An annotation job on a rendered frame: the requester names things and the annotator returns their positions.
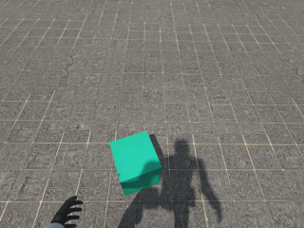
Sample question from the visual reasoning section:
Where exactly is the left robot hand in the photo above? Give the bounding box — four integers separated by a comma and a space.
51, 196, 83, 228

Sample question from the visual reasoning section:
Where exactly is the carton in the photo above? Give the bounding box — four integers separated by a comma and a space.
109, 131, 162, 196

